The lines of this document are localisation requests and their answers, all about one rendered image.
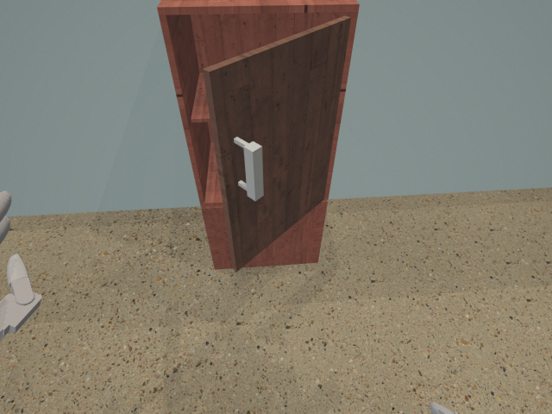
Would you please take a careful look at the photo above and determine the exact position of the handle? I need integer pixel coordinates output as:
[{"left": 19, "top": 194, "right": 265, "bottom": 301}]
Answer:
[{"left": 234, "top": 137, "right": 264, "bottom": 201}]

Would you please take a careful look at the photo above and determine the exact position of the cupboard door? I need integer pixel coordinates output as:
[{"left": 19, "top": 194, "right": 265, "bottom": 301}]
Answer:
[{"left": 203, "top": 16, "right": 351, "bottom": 272}]

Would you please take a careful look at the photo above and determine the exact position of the left robot hand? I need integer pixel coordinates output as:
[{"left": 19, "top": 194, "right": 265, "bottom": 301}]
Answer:
[{"left": 0, "top": 191, "right": 42, "bottom": 341}]

